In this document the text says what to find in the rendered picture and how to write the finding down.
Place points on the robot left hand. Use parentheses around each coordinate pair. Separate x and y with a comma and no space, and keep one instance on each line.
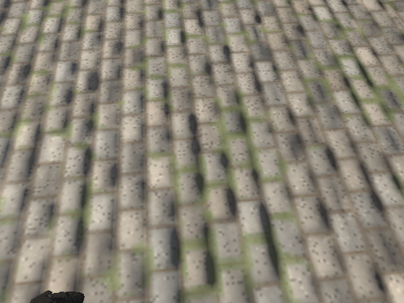
(61,297)

